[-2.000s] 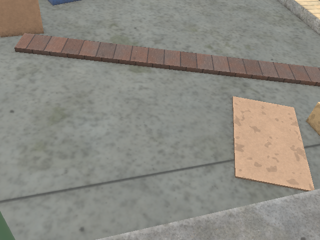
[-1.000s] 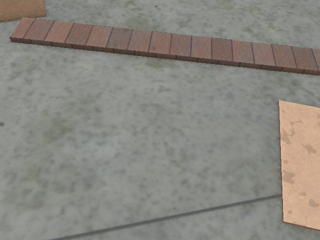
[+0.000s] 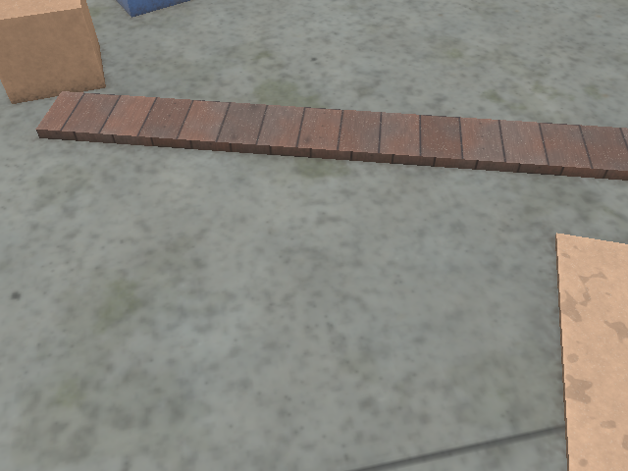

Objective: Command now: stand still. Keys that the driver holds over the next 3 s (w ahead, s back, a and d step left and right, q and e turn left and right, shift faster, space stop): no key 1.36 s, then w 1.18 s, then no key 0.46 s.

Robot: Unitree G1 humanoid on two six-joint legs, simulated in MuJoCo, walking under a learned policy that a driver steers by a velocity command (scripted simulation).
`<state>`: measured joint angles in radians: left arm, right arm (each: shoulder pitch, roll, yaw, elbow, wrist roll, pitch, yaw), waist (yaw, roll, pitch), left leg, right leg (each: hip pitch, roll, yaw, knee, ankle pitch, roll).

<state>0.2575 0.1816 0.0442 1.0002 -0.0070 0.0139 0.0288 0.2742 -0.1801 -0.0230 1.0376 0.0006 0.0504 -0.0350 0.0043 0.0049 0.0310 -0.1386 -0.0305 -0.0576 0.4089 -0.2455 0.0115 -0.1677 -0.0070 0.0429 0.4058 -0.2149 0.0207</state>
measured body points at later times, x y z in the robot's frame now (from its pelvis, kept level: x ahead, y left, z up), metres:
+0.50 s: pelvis +0.00 +0.00 +0.00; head +0.01 +0.00 +0.45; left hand +0.01 +0.24 -0.15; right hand -0.01 -0.23 -0.16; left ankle -0.02 +0.11 -0.74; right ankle +0.00 -0.13 -0.74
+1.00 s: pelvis +0.00 +0.00 +0.00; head +0.01 +0.00 +0.45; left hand +0.00 +0.23 -0.15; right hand -0.02 -0.23 -0.16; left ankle -0.02 +0.12 -0.74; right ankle +0.00 -0.13 -0.74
